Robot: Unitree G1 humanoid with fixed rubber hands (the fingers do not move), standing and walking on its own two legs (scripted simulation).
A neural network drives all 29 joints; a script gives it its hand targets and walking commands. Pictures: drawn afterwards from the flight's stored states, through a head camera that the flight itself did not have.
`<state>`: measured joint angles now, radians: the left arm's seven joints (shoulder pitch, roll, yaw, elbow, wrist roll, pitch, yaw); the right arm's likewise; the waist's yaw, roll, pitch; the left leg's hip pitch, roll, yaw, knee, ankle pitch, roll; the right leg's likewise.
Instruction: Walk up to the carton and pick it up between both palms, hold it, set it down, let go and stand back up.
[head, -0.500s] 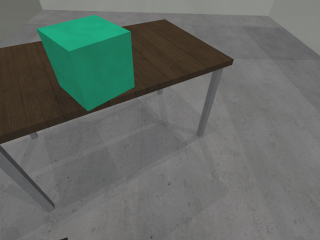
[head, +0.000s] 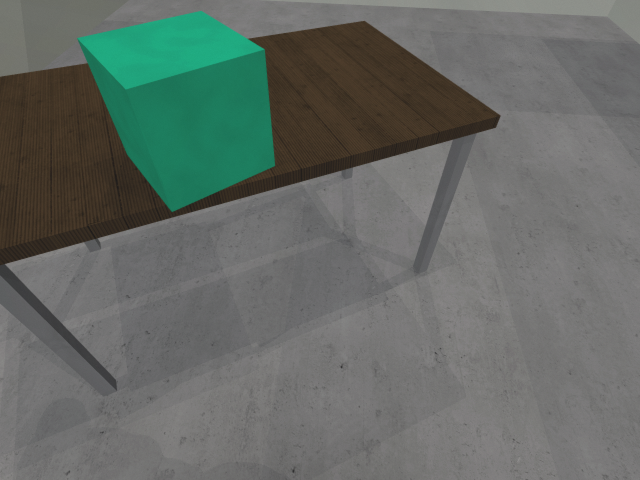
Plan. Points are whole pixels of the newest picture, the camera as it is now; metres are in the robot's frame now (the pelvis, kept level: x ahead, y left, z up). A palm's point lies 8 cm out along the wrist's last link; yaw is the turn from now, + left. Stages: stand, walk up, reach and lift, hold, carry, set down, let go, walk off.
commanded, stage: walk up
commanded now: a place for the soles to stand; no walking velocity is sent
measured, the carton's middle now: (186, 109) +0.79 +0.26 +0.06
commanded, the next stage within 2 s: none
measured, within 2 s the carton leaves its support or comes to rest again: neither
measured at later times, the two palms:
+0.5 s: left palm out of the picture +0.06 +0.28 -0.12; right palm (545, 444) +0.21 -0.31 -0.10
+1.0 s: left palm out of the picture +0.01 +0.26 -0.11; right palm (537, 428) +0.23 -0.31 -0.11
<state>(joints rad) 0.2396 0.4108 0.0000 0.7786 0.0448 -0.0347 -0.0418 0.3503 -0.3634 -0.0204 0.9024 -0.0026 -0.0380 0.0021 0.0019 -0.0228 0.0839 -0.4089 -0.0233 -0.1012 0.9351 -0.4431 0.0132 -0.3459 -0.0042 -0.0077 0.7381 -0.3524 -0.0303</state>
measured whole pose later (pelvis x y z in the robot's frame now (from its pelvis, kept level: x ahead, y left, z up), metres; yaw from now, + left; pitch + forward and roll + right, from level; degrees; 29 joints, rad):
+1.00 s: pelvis +0.05 -0.05 -0.01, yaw +22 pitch -3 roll +0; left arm 0.28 0.41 0.00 0.78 0.02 -0.02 0.00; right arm 0.25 -0.38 -0.02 0.85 0.00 -0.01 -0.01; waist 0.00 -0.01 0.12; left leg -0.39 -0.03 -0.12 0.80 -0.36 -0.01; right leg -0.38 -0.05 -0.09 0.85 -0.53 -0.03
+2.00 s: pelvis +0.06 -0.02 -0.01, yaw +25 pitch +0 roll -2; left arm 0.28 0.41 0.00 0.78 0.02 -0.03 -0.03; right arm 0.25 -0.38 -0.02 0.90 0.00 -0.03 0.01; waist 0.00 0.00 0.00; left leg -0.41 -0.02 -0.12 0.81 -0.43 0.01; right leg -0.37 -0.04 -0.07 0.80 -0.55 -0.02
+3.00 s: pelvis +0.31 -0.02 +0.00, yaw +30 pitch -2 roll +1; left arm 0.43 0.44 0.00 0.78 0.02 -0.07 -0.02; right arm 0.23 -0.39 -0.02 0.87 0.00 -0.03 0.03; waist 0.00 0.01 0.06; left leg -0.50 0.00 -0.04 1.01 -0.44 0.02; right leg -0.32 -0.02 -0.06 0.71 -0.35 -0.03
